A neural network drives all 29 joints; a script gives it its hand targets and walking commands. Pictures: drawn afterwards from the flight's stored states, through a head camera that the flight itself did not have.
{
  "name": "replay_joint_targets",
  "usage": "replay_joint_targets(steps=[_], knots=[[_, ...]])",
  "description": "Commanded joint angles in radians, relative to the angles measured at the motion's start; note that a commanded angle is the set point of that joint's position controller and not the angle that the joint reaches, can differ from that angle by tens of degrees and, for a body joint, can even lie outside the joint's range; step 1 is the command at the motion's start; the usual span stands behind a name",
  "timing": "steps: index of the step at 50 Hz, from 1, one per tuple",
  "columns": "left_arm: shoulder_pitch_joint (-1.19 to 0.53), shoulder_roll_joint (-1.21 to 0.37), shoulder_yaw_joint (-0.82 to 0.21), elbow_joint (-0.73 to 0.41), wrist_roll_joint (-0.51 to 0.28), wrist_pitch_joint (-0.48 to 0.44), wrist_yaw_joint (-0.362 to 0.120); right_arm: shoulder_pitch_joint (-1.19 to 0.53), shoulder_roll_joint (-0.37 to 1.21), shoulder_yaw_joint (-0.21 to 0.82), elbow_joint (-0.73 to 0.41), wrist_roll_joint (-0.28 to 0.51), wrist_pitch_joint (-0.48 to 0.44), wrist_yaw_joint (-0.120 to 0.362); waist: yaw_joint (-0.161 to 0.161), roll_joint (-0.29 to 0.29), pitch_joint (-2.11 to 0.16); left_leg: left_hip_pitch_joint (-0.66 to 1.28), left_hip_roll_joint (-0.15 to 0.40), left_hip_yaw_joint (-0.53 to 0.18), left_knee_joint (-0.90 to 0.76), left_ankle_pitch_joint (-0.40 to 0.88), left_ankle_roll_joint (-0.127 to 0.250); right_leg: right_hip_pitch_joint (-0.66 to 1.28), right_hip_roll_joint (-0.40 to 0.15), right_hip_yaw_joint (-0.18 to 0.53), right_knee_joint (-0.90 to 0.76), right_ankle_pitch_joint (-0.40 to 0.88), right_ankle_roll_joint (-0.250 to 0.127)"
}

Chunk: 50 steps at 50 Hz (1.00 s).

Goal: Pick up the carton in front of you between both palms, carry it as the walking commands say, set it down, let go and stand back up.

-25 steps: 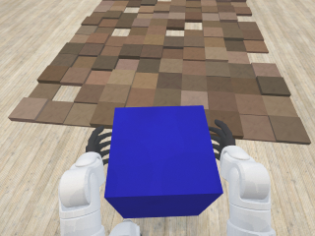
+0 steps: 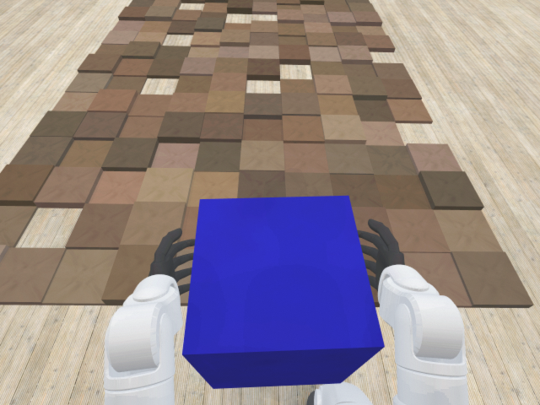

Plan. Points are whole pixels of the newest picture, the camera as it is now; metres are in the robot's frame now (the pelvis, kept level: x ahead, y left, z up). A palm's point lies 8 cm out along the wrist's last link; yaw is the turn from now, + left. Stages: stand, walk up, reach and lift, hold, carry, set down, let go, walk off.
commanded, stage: carry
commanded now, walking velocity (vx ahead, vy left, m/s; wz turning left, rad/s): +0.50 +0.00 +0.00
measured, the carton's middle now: (276, 299) +0.26 +0.00 +0.00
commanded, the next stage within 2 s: none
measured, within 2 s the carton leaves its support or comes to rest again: neither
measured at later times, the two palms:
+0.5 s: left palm (199, 60) +0.70 +0.13 +0.15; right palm (345, 54) +0.72 -0.17 +0.15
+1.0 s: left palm (220, 0) +1.05 +0.11 +0.14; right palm (329, 2) +1.04 -0.19 +0.14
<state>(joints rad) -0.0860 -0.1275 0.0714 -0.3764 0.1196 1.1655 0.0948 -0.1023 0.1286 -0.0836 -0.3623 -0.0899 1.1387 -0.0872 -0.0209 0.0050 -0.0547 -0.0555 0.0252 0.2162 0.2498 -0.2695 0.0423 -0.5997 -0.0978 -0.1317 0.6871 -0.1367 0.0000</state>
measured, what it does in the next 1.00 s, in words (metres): walks ahead: right foot, then left foot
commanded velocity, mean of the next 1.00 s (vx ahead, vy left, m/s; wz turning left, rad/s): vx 0.50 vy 0.00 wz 0.00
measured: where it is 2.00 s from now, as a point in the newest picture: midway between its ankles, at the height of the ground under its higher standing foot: (257, 160)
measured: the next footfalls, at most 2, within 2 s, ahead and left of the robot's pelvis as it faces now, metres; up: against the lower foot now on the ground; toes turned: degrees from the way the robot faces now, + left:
right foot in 0.14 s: +0.29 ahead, -0.11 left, +0.00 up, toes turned -9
left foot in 0.60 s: +0.58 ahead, +0.08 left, +0.02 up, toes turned +4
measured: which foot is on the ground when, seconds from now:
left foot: down 0.00-0.16, up 0.18-0.58, down 0.60-1.00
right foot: up 0.00-0.12, down 0.14-0.64, up 0.66-0.92, down 0.94-1.00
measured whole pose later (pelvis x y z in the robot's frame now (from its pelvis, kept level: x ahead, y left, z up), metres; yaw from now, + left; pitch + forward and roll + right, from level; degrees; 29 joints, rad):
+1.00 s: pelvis +0.66 -0.02 +0.01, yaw +0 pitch +7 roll -4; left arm -0.75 -0.10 0.27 -0.23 0.10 1.26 0.14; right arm -0.74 0.04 -0.30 -0.24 -0.03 1.26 -0.15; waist -0.04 0.08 0.13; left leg -0.29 0.07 0.05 0.74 -0.30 0.03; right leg -0.58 0.05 -0.10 0.70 -0.19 -0.10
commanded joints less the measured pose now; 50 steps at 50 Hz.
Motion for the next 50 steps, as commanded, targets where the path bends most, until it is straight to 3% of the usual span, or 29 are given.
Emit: replay_joint_targets(steps=[1, 3, 5, 6, 7, 8, 9, 10, 12, 13, 15, 19, 23, 27, 28, 29, 30, 31, 32, 33, 35, 36, 38, 42, 43, 46, 48, 49, 50], knots=[[-0.574, -0.861, -0.740, -0.128, -0.422, -0.019, -0.234, -0.488, 0.846, 0.724, -0.081, 0.414, 0.014, 0.268, -0.008, 0.144, -0.166, 0.151, 0.201, -0.085, -0.037, 0.442, 0.085, 0.012, 0.041, -0.076, -0.103, 0.088, -0.015], [-0.655, -0.797, -0.730, -0.126, -0.439, 0.002, -0.230, -0.553, 0.782, 0.708, -0.075, 0.404, 0.028, 0.250, -0.008, 0.155, -0.143, 0.154, 0.206, -0.072, -0.003, 0.477, 0.074, 0.057, 0.045, -0.080, -0.143, 0.104, -0.037], [-0.754, -0.735, -0.707, -0.109, -0.453, 0.021, -0.222, -0.673, 0.722, 0.696, -0.075, 0.407, 0.046, 0.230, 0.016, 0.156, -0.185, 0.127, 0.196, -0.027, 0.148, 0.623, 0.045, 0.224, 0.088, -0.114, -0.176, 0.073, -0.056], [-0.793, -0.707, -0.684, -0.077, -0.456, 0.029, -0.218, -0.744, 0.697, 0.687, -0.062, 0.407, 0.057, 0.220, 0.045, 0.119, -0.247, 0.071, 0.155, 0.023, 0.318, 0.650, 0.020, 0.402, 0.141, -0.160, -0.213, 0.032, -0.057], [-0.838, -0.685, -0.663, -0.043, -0.458, 0.041, -0.212, -0.794, 0.671, 0.670, -0.034, 0.406, 0.072, 0.212, 0.069, 0.043, -0.325, -0.069, 0.122, 0.022, 0.527, 0.482, -0.004, 0.611, 0.080, -0.079, -0.200, -0.030, -0.057], [-0.883, -0.636, -0.629, -0.004, -0.455, 0.052, -0.209, -0.852, 0.673, 0.669, -0.011, 0.423, 0.093, 0.203, 0.065, -0.189, -0.425, -0.319, 0.031, -0.004, 0.825, 0.202, -0.043, 0.802, -0.204, 0.399, -0.292, -0.222, -0.171], [-0.913, -0.644, -0.625, 0.036, -0.469, 0.060, -0.205, -0.909, 0.674, 0.659, 0.007, 0.435, 0.107, 0.196, 0.067, -0.345, -0.428, -0.556, -0.091, -0.118, 1.045, -0.227, -0.049, 0.884, -0.306, 0.701, -0.437, -0.217, -0.279], [-0.992, -0.664, -0.612, 0.032, -0.495, 0.070, -0.202, -0.980, 0.696, 0.646, 0.034, 0.441, 0.114, 0.192, 0.063, -0.248, -0.405, -0.622, -0.009, -0.216, 1.146, -0.217, -0.009, 0.852, -0.295, 0.603, -0.409, -0.126, -0.269], [-1.176, -0.713, -0.597, 0.020, -0.534, 0.081, -0.195, -1.114, 0.735, 0.613, 0.064, 0.473, 0.123, 0.186, 0.059, -0.064, -0.389, -0.647, 0.058, -0.237, 1.124, -0.137, 0.029, 0.744, -0.242, 0.413, -0.340, 0.068, -0.217], [-1.259, -0.729, -0.588, 0.010, -0.546, 0.087, -0.190, -1.174, 0.746, 0.599, 0.076, 0.478, 0.127, 0.178, 0.057, -0.043, -0.396, -0.629, 0.079, -0.241, 1.070, -0.095, 0.030, 0.698, -0.221, 0.349, -0.336, 0.091, -0.192], [-1.348, -0.746, -0.563, 0.029, -0.565, 0.108, -0.181, -1.247, 0.757, 0.567, 0.110, 0.473, 0.140, 0.159, 0.060, -0.084, -0.431, -0.622, 0.069, -0.212, 1.022, -0.054, 0.017, 0.682, -0.196, 0.271, -0.337, 0.123, -0.194], [-1.417, -0.758, -0.500, 0.160, -0.559, 0.147, -0.182, -1.318, 0.768, 0.503, 0.236, 0.439, 0.170, 0.134, 0.064, -0.102, -0.427, -0.731, 0.063, -0.175, 0.863, -0.025, -0.004, 0.741, -0.176, 0.200, -0.317, 0.250, -0.226], [-1.478, -0.807, -0.448, 0.269, -0.534, 0.162, -0.190, -1.393, 0.829, 0.462, 0.334, 0.432, 0.188, 0.142, 0.069, -0.120, -0.387, -0.746, 0.037, -0.124, 0.659, 0.052, 0.002, 0.790, -0.136, 0.126, -0.271, 0.416, -0.213], [-1.512, -0.857, -0.413, 0.328, -0.502, 0.162, -0.189, -1.429, 0.894, 0.430, 0.392, 0.440, 0.195, 0.160, 0.070, -0.145, -0.334, -0.636, -0.020, -0.055, 0.403, 0.141, 0.022, 0.813, -0.104, 0.059, -0.224, 0.563, -0.171], [-1.515, -0.869, -0.409, 0.339, -0.494, 0.161, -0.188, -1.423, 0.906, 0.423, 0.406, 0.440, 0.195, 0.165, 0.061, -0.150, -0.334, -0.550, -0.048, -0.031, 0.337, 0.165, 0.029, 0.799, -0.096, 0.035, -0.183, 0.659, -0.147], [-1.505, -0.879, -0.407, 0.348, -0.487, 0.159, -0.188, -1.406, 0.914, 0.418, 0.423, 0.439, 0.194, 0.171, 0.039, -0.153, -0.362, -0.405, -0.090, 0.002, 0.272, 0.196, 0.036, 0.770, -0.085, -0.001, -0.085, 0.753, -0.117], [-1.504, -0.891, -0.411, 0.350, -0.484, 0.157, -0.189, -1.390, 0.923, 0.414, 0.437, 0.436, 0.189, 0.177, -0.004, -0.112, -0.441, -0.138, -0.105, 0.019, 0.204, 0.225, 0.047, 0.662, -0.056, -0.057, 0.080, 0.680, -0.074], [-1.518, -0.908, -0.415, 0.343, -0.489, 0.156, -0.191, -1.387, 0.921, 0.410, 0.441, 0.427, 0.179, 0.181, -0.032, 0.055, -0.549, 0.186, 0.082, -0.248, 0.279, 0.289, 0.113, 0.409, -0.011, -0.020, 0.310, 0.371, -0.034], [-1.535, -0.944, -0.425, 0.319, -0.502, 0.163, -0.199, -1.382, 0.904, 0.402, 0.435, 0.400, 0.166, 0.178, -0.061, 0.361, -0.677, 0.459, 0.303, -0.687, 0.231, 0.378, 0.287, 0.092, 0.146, 0.027, 0.619, -0.167, 0.004], [-1.564, -0.949, -0.437, 0.297, -0.497, 0.154, -0.197, -1.374, 0.930, 0.404, 0.406, 0.416, 0.162, 0.179, -0.072, 0.308, -0.645, 0.505, 0.305, -0.742, 0.173, 0.405, 0.305, -0.085, 0.179, 0.113, 0.779, -0.381, -0.003], [-1.574, -0.960, -0.432, 0.237, -0.494, 0.138, -0.186, -1.451, 0.976, 0.443, 0.268, 0.456, 0.143, 0.176, -0.083, 0.103, -0.539, 0.437, 0.269, -0.604, 0.221, 0.529, 0.231, -0.209, 0.104, 0.166, 0.715, -0.341, -0.044], [-1.563, -0.961, -0.432, 0.201, -0.487, 0.130, -0.177, -1.500, 0.998, 0.465, 0.192, 0.478, 0.134, 0.173, -0.076, 0.082, -0.520, 0.393, 0.250, -0.568, 0.208, 0.511, 0.199, -0.198, 0.083, 0.170, 0.625, -0.314, -0.055], [-1.520, -0.947, -0.447, 0.149, -0.461, 0.112, -0.157, -1.517, 1.001, 0.510, 0.091, 0.500, 0.120, 0.167, -0.068, 0.088, -0.533, 0.402, 0.226, -0.495, 0.215, 0.546, 0.175, -0.179, 0.077, 0.158, 0.534, -0.285, -0.058], [-1.367, -0.868, -0.471, 0.103, -0.404, 0.087, -0.128, -1.418, 0.958, 0.580, 0.022, 0.510, 0.114, 0.164, -0.072, 0.087, -0.563, 0.477, 0.242, -0.451, 0.242, 0.628, 0.209, -0.281, 0.069, 0.125, 0.370, -0.319, -0.042], [-1.349, -0.846, -0.474, 0.091, -0.391, 0.083, -0.123, -1.410, 0.941, 0.593, 0.008, 0.511, 0.114, 0.166, -0.061, 0.074, -0.557, 0.401, 0.234, -0.405, 0.229, 0.631, 0.197, -0.196, 0.070, 0.115, 0.229, -0.296, -0.038], [-1.341, -0.777, -0.491, 0.075, -0.368, 0.090, -0.121, -1.376, 0.874, 0.612, 0.021, 0.510, 0.125, 0.180, -0.030, 0.134, -0.509, 0.218, 0.164, -0.245, 0.276, 0.792, 0.131, 0.081, 0.149, -0.003, -0.031, -0.066, -0.041], [-1.317, -0.753, -0.504, 0.104, -0.366, 0.100, -0.131, -1.356, 0.828, 0.608, 0.064, 0.509, 0.140, 0.188, 0.040, 0.104, -0.533, 0.058, 0.080, -0.106, 0.459, 0.935, 0.056, 0.423, 0.220, -0.086, -0.236, 0.183, -0.059], [-1.299, -0.729, -0.500, 0.136, -0.353, 0.097, -0.132, -1.382, 0.826, 0.608, 0.079, 0.517, 0.151, 0.193, 0.089, 0.016, -0.621, -0.216, 0.038, -0.118, 0.646, 0.901, 0.002, 0.745, 0.129, 0.106, -0.157, 0.256, -0.168], [-1.264, -0.717, -0.500, 0.171, -0.345, 0.096, -0.132, -1.383, 0.821, 0.606, 0.101, 0.517, 0.164, 0.203, 0.148, -0.288, -0.713, -0.535, -0.047, -0.150, 1.026, 0.297, -0.058, 1.027, -0.128, 0.485, -0.179, 0.588, -0.331]])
